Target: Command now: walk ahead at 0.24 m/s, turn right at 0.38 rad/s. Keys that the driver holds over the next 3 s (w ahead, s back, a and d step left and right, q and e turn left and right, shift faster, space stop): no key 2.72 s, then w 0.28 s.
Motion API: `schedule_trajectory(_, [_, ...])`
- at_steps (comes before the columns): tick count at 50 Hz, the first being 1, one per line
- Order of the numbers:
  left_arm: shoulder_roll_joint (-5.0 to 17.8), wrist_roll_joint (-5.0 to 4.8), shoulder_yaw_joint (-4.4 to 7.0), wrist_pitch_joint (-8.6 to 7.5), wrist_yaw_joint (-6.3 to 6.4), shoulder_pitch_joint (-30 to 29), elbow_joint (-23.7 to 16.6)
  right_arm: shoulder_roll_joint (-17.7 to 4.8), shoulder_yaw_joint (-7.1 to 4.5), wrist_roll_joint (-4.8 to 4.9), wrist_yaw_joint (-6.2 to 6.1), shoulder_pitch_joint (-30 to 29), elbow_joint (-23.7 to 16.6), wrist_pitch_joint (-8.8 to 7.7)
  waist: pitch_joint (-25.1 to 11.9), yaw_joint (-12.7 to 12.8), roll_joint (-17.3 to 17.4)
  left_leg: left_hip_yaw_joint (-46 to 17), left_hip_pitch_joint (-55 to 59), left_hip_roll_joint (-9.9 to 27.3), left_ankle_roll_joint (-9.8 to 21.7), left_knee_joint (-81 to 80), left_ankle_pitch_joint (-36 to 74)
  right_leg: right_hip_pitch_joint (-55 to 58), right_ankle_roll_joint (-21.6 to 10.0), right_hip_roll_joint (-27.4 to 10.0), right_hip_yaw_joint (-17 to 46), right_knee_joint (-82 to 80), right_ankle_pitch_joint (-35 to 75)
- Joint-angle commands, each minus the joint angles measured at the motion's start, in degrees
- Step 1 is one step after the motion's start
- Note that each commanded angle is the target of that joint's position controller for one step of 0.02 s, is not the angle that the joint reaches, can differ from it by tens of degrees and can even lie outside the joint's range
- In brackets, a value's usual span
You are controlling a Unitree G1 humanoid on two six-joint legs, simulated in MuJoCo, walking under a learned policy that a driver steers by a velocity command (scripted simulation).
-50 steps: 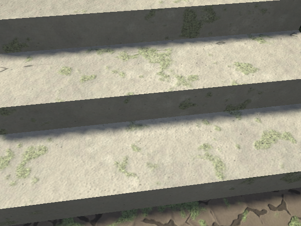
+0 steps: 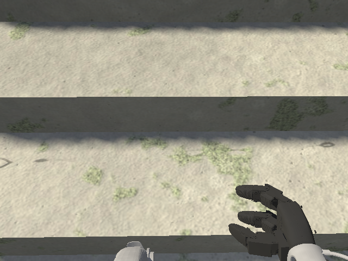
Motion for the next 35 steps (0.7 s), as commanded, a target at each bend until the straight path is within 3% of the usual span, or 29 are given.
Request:
schedule_trajectory(1, [5.36, 1.96, 2.82, -1.20, -1.65, 0.20, -10.96, -20.49, -8.71, 0.53, -0.95, 21.95, 3.80, 0.65, -35.50, -8.26, 19.39, -51.43, 51.38, 22.42, 11.57, -49.42, 31.39, -24.81, -0.18, 8.40, 8.25, 67.20, -4.93])
schedule_trajectory(2, [2.70, 2.99, 2.58, 0.92, -1.24, -1.43, -11.83, -14.85, -7.52, 0.58, -0.66, 15.23, 5.28, 1.08, -24.92, -4.06, 12.87, -43.71, 40.80, 19.92, 11.01, -47.76, 11.25, -29.06, -0.67, 4.49, 2.73, 67.15, -1.95])
schedule_trajectory(3, [0.68, 4.95, 2.20, 2.76, -0.34, -3.69, -12.22, -7.70, -5.90, 0.43, -0.92, 11.85, 8.09, 1.30, -11.97, -1.58, 7.23, -35.40, 30.73, 15.96, 7.47, -44.93, -4.41, -33.34, -1.45, 1.89, 0.48, 63.88, 0.23])
schedule_trajectory(4, [-1.12, 5.78, 1.49, 4.06, 0.55, -5.92, -13.22, -3.70, -4.84, -0.02, -1.25, 11.74, 10.75, 1.10, -3.87, -0.36, 7.05, -28.63, 22.61, 12.45, 5.06, -44.31, -11.30, -35.81, -2.25, 1.84, 1.28, 62.05, 0.34])
schedule_trajectory(5, [-1.58, 5.18, 1.17, 5.26, 1.40, -6.55, -13.59, -3.09, -5.01, -0.78, -1.13, 11.93, 12.66, 0.67, -1.18, 0.04, 5.35, -23.49, 19.66, 11.49, 4.18, -45.28, -12.11, -37.22, -3.03, 3.40, 0.71, 63.59, 0.39])
schedule_trajectory(6, [-2.91, 4.78, 0.58, 5.40, 2.21, -6.85, -15.00, -3.39, -5.09, -0.83, -0.73, 14.17, 14.77, -0.24, -0.80, -0.02, 8.54, -23.48, 21.12, 12.66, 5.29, -47.42, -4.74, -41.06, -4.29, 5.15, 0.35, 70.87, -0.88])
schedule_trajectory(8, [-3.87, 3.54, -0.30, 4.91, 3.05, -8.30, -17.06, -4.76, -5.68, -0.98, 0.38, 19.13, 19.68, -2.05, -1.30, 1.10, 6.45, -18.15, 26.80, 11.33, 4.29, -48.96, 4.45, -47.34, -4.91, 5.20, 2.38, 69.52, -1.08])
schedule_trajectory(9, [-3.18, 4.47, -0.48, 4.35, 3.15, -9.26, -18.69, -5.04, -5.90, -1.04, 0.74, 19.52, 20.41, -2.81, -2.87, 2.10, 4.91, -16.53, 28.51, 11.64, 3.45, -50.74, 11.33, -47.99, -5.02, 4.64, 3.50, 66.87, 0.59])
schedule_trajectory(10, [-1.76, 4.61, -0.20, 4.17, 3.28, -10.59, -19.17, -5.74, -6.08, -0.97, 0.83, 19.60, 20.92, -3.40, -3.60, 1.98, 3.42, -13.59, 29.52, 11.28, 3.23, -51.96, 13.80, -47.43, -4.39, 5.10, 3.17, 64.17, 2.64])
schedule_trajectory(13, [3.06, 3.63, 1.15, 4.63, 2.64, -12.30, -19.44, -9.04, -6.75, 0.28, -0.67, 20.42, 19.36, -3.94, -6.80, 0.11, 2.06, -3.59, 34.31, 9.71, 5.81, -56.27, 32.61, -38.16, -1.64, 4.82, -3.31, 43.52, 5.66])
schedule_trajectory(15, [1.74, 2.55, 0.93, 4.97, 1.63, -12.70, -18.38, -9.67, -6.55, 0.58, -1.80, 21.73, 18.69, -4.85, -9.27, -0.72, 3.85, -2.28, 39.39, 11.10, 7.10, -58.35, 39.30, -31.87, -0.84, 1.73, -3.72, 32.99, 6.90])
schedule_trajectory(16, [-0.44, 2.76, 0.30, 5.81, 1.61, -10.17, -16.20, -9.27, -6.58, -0.02, -1.85, 22.64, 19.04, -4.77, -10.69, -0.29, 5.47, -1.10, 41.70, 10.22, 6.71, -56.94, 37.11, -28.13, -1.04, 0.43, -5.42, 29.65, 4.35])
schedule_trajectory(17, [-1.77, 2.88, -0.10, 6.06, 1.60, -9.04, -14.43, -8.06, -6.37, 0.10, -1.60, 23.08, 18.77, -4.51, -10.55, -0.66, 5.96, 0.65, 40.46, 9.00, 6.18, -57.13, 35.08, -23.06, -1.60, 0.17, -7.07, 24.78, 3.89])
schedule_trajectory(20, [-0.90, 3.38, 0.26, 6.59, 1.77, -13.12, -14.03, -9.39, -7.27, -0.28, -1.09, 28.70, 19.53, -2.63, -6.09, -5.63, 10.18, -1.65, 41.40, 9.20, 5.84, -59.34, 13.22, -16.96, -2.63, 1.44, -11.62, 11.16, -4.32])
schedule_trajectory(21, [-1.04, 2.78, 0.21, 6.41, 1.73, -12.75, -13.53, -9.64, -7.36, -0.28, -0.96, 28.93, 19.57, -1.67, -4.50, -6.18, 11.71, -3.28, 41.52, 9.64, 5.47, -58.69, 10.29, -15.02, -2.58, 2.30, -12.69, 6.01, -6.26])
schedule_trajectory(22, [-1.28, 2.35, 0.24, 5.83, 1.98, -11.03, -12.57, -9.90, -7.50, -0.03, -0.96, 28.65, 19.68, -0.79, -3.17, -5.31, 11.11, -3.43, 41.12, 9.50, 4.72, -56.97, 10.38, -11.45, -2.73, 3.06, -13.60, -1.91, -5.06])
schedule_trajectory(23, [-1.35, 2.38, 0.39, 5.15, 2.47, -9.13, -11.88, -11.19, -8.07, -0.30, -1.23, 29.59, 20.02, -0.05, -1.59, -4.73, 8.96, -3.03, 41.63, 8.73, 3.57, -54.37, 13.50, -9.24, -2.63, 3.46, -12.86, -9.67, -3.27])
schedule_trajectory(24, [-0.36, 2.99, 0.77, 4.12, 2.78, -7.96, -11.86, -10.94, -8.29, -0.45, -1.35, 30.24, 20.26, 0.35, -1.06, -4.81, 6.44, -2.29, 40.25, 6.99, 1.60, -49.73, 13.54, -5.57, -2.06, -0.55, -7.00, -14.41, 0.10])
schedule_trajectory(25, [2.08, 3.53, 0.97, 3.10, 2.90, -5.97, -11.87, -7.56, -7.82, 0.07, -0.98, 34.10, 20.06, 0.58, -3.82, -7.05, -2.76, -0.54, 34.38, 4.14, -0.87, -43.32, 3.88, 1.81, -2.37, -9.10, 2.05, -13.57, 20.66])
schedule_trajectory(26, [-0.79, 2.78, -0.38, 3.32, 3.24, -7.77, -11.47, -2.39, -6.02, 2.54, -0.75, 37.16, 21.40, 1.18, -5.96, -7.52, -8.86, -1.66, 38.59, 1.56, -3.34, -48.00, 1.37, -4.72, -8.36, -12.63, 6.45, -16.50, 12.67])
schedule_trajectory(27, [-2.45, 2.49, -0.60, 3.42, 3.17, -8.85, -11.16, -4.73, -6.35, 2.09, -1.08, 35.08, 22.38, 1.73, -1.64, -6.65, -6.44, -1.90, 42.67, 0.99, -4.12, -50.44, 3.76, -11.22, -7.69, -9.96, 6.80, -19.82, -1.17])
schedule_trajectory(28, [-2.21, 2.24, -0.77, 3.50, 3.16, -9.63, -10.61, -6.70, -6.85, 1.43, -1.23, 33.21, 22.43, 1.98, 1.06, -6.65, -4.47, -1.55, 45.30, 0.69, -3.86, -52.34, 4.59, -14.82, -5.69, -7.24, 3.88, -20.78, -7.06])
schedule_trajectory(30, [-0.59, 2.14, -0.71, 3.42, 3.56, -8.36, -9.26, -7.98, -6.89, 0.48, -1.13, 31.58, 22.76, 2.19, 2.46, -6.38, -3.24, -1.94, 48.90, 2.16, -3.25, -55.41, 8.39, -15.73, -3.49, -4.33, -0.66, -20.03, -5.77])
schedule_trajectory(35, [-0.36, 2.11, -0.72, 2.59, 3.01, -4.56, -6.77, -6.88, -6.04, 0.73, -1.35, 31.84, 24.81, 1.03, -0.48, -5.57, 0.22, -1.89, 50.37, 3.04, -2.55, -58.60, 13.26, -7.90, -3.05, -3.85, -3.35, -17.64, 7.16])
